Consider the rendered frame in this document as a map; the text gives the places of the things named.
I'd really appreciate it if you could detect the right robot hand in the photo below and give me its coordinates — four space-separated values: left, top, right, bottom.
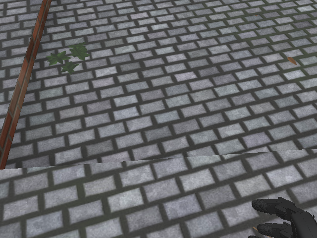
248 196 317 238

